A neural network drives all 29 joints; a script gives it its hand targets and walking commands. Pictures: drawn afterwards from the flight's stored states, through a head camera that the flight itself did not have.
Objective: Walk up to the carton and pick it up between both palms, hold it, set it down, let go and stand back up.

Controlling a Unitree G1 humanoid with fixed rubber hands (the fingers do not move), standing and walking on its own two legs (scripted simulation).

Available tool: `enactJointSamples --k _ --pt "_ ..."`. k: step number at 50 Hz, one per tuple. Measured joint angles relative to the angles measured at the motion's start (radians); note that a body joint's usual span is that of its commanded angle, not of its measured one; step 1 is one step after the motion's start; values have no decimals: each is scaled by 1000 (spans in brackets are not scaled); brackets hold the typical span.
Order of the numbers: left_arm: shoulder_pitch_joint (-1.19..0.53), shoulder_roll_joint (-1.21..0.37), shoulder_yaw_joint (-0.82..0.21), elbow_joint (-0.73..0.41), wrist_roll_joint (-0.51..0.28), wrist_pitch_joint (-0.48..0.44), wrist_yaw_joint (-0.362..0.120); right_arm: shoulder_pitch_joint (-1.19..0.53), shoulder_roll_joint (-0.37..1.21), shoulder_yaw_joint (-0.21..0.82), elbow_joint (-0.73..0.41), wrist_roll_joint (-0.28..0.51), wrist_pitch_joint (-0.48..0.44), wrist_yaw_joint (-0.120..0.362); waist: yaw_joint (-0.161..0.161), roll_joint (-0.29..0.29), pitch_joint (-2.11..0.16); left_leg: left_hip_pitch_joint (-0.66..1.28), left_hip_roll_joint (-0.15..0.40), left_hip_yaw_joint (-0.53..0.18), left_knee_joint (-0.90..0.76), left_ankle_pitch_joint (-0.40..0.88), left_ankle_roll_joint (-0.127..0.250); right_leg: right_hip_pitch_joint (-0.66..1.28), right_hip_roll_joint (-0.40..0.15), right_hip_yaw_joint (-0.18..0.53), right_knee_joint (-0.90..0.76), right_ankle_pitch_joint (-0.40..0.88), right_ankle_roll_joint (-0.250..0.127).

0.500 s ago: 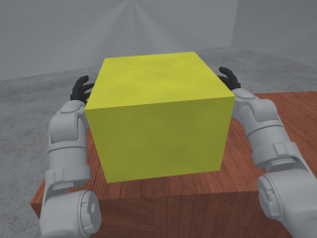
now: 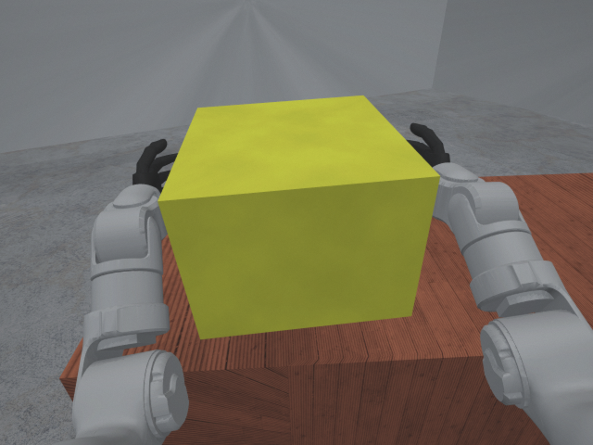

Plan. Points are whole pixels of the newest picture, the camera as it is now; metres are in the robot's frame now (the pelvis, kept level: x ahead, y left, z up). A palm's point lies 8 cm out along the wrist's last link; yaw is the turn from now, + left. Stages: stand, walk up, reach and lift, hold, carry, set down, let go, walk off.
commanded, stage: hold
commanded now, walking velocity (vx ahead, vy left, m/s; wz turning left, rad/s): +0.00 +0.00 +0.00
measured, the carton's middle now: (293, 200) +0.40 +0.00 +0.23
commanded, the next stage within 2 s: none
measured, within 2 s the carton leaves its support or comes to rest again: neither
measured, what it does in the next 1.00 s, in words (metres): stands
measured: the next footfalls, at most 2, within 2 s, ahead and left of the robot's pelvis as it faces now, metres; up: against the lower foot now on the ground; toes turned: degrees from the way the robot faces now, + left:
none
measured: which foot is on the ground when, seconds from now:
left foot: down 0.00-1.00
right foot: down 0.00-1.00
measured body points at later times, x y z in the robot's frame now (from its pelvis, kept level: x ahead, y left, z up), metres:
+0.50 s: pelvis +0.00 +0.00 +0.00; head -0.09 +0.01 +0.44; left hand +0.38 +0.19 +0.26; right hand +0.38 -0.18 +0.27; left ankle +0.03 +0.11 -0.75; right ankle +0.00 -0.11 -0.75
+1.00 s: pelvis +0.00 +0.00 +0.00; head -0.09 +0.01 +0.44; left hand +0.38 +0.19 +0.26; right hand +0.38 -0.18 +0.27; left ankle +0.03 +0.11 -0.75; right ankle +0.00 -0.11 -0.75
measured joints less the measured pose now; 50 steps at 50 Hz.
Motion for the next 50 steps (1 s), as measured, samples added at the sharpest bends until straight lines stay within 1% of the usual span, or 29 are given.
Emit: enactJointSamples --k 7,26,33,42,50 --pt "-11 6 -4 22 -1 -5 1 -11 4 -8 23 -7 -4 4 0 -3 -3 -8 -1 -2 -2 4 0 -8 -1 -1 0 2 0" --pt "17 -5 -10 -27 -4 3 9 13 -8 12 -17 8 -4 2 -4 4 -1 -3 1 -1 2 -4 -1 0 2 1 -6 0 -1" --pt "15 -10 0 -15 -2 4 8 12 -5 9 -9 3 2 2 1 4 2 3 2 -1 -2 -4 -2 5 3 3 -6 -1 -2" --pt "19 -3 -3 -30 -10 5 6 20 0 6 -30 4 3 -4 -5 3 3 5 1 -7 1 -6 -3 10 3 -3 -8 -2 -3" --pt "17 -5 0 -20 -5 4 2 17 0 5 -23 4 7 -4 -5 2 4 8 0 -4 1 -5 -1 12 2 0 -5 -3 -1"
